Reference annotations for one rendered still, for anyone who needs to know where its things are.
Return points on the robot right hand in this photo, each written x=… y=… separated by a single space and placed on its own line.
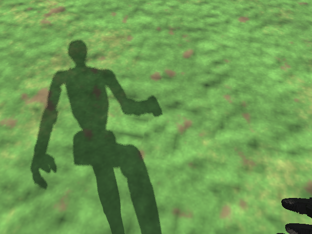
x=302 y=206

